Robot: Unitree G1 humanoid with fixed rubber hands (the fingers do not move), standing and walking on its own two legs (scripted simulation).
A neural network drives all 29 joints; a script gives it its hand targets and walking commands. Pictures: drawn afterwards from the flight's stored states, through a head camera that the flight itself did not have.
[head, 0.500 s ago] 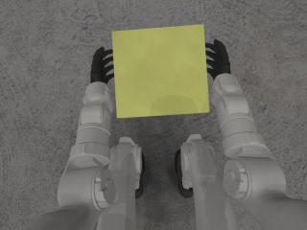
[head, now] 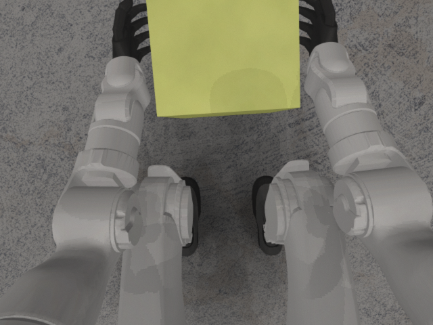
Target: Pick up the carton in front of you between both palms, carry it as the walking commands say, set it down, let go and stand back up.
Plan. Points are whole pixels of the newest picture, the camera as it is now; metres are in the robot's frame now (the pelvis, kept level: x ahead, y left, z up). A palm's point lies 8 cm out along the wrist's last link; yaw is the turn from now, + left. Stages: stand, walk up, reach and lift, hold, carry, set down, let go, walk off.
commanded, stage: set down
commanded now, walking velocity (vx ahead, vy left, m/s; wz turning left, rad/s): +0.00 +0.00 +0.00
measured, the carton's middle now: (223, 60) +0.51 +0.00 -0.24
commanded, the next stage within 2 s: none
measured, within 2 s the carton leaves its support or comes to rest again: rests again in 1.14 s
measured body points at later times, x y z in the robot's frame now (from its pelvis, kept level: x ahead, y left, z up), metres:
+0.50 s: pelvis -0.01 +0.00 -0.03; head +0.32 -0.01 +0.27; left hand +0.51 +0.15 -0.18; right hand +0.52 -0.15 -0.19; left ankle +0.11 +0.11 -0.36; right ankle +0.11 -0.11 -0.36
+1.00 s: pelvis -0.02 +0.00 -0.03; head +0.32 +0.00 +0.25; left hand +0.52 +0.16 -0.19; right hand +0.53 -0.16 -0.19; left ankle +0.11 +0.11 -0.36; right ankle +0.11 -0.11 -0.36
